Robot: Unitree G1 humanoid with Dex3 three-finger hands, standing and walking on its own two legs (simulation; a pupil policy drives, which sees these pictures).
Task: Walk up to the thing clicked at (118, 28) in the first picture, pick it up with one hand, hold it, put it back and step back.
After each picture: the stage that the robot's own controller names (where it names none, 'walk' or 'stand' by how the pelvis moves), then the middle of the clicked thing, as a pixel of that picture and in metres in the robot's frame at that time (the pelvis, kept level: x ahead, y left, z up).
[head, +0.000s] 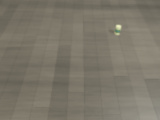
stand; (117, 30) +1.62 -0.52 -0.72
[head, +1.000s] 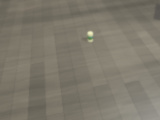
walk; (90, 36) +1.55 -0.07 -0.69
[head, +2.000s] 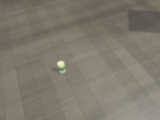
walk; (61, 67) +1.01 +0.22 -0.71
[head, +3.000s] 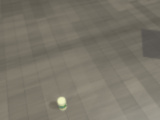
walk; (62, 103) +0.61 +0.19 -0.71
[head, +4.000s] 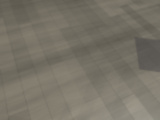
stand; out of the picture +0.36 +0.14 -0.70
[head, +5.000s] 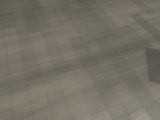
stand; out of the picture +0.32 +0.15 -0.72
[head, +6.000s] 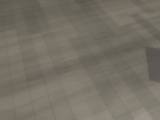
stand; out of the picture +0.32 +0.15 -0.73
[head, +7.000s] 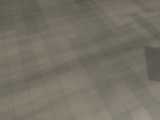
stand; out of the picture +0.33 +0.16 -0.72
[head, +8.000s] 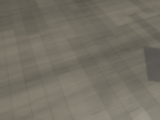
stand; out of the picture +0.31 +0.16 -0.73
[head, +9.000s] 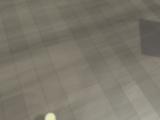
go down; (50, 119) +0.35 +0.15 -0.66
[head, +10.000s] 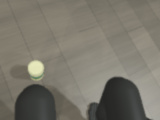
go down; (36, 71) +0.43 +0.15 -0.31
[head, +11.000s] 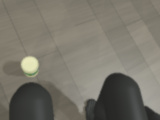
close in; (30, 67) +0.43 +0.15 -0.29
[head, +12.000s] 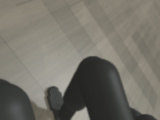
close in; out of the picture +0.43 +0.19 -0.23
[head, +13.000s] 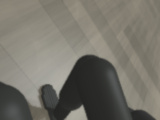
close; out of the picture +0.42 +0.20 -0.23
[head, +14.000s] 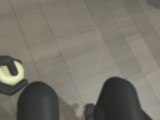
lift; (12, 77) +0.34 +0.22 -0.11
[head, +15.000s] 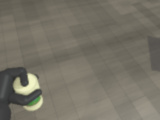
hold; (29, 92) +0.32 +0.17 +0.03
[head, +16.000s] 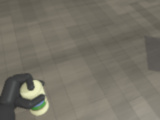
hold; (35, 98) +0.31 +0.16 -0.01
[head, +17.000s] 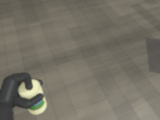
crouch; (33, 97) +0.31 +0.17 -0.01
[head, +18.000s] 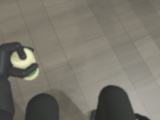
crouch; (26, 65) +0.41 +0.16 -0.10
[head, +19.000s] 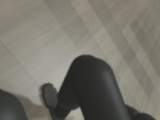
lower; out of the picture +0.45 +0.22 -0.24
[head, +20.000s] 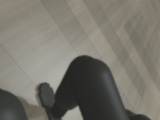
lower; out of the picture +0.45 +0.23 -0.24
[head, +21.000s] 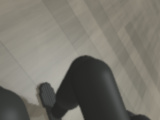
lower; out of the picture +0.45 +0.23 -0.25
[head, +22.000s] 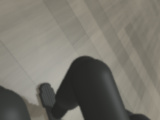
lower; out of the picture +0.45 +0.23 -0.25
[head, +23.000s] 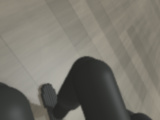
loosen; out of the picture +0.44 +0.21 -0.25
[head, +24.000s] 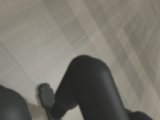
withdraw; out of the picture +0.43 +0.20 -0.25
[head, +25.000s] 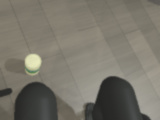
walk; (32, 65) +0.44 +0.15 -0.30
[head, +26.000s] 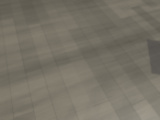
stand; out of the picture +0.36 +0.12 -0.65
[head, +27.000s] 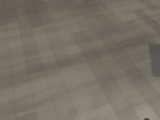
stand; out of the picture +0.37 +0.14 -0.67
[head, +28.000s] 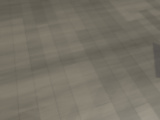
stand; out of the picture +0.37 +0.13 -0.68
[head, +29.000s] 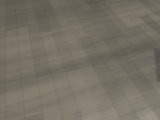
walk; out of the picture +0.38 +0.14 -0.72
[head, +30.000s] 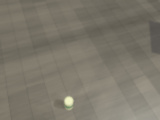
walk; (68, 103) +0.49 +0.06 -0.70
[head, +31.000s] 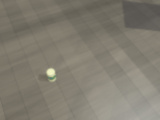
walk; (51, 75) +0.72 +0.21 -0.70
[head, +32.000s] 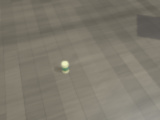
stand; (65, 67) +0.98 +0.16 -0.70
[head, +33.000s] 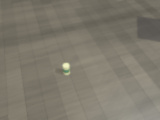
stand; (66, 69) +0.98 +0.14 -0.72
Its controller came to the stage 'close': yes
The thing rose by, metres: 0.72
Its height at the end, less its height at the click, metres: +0.00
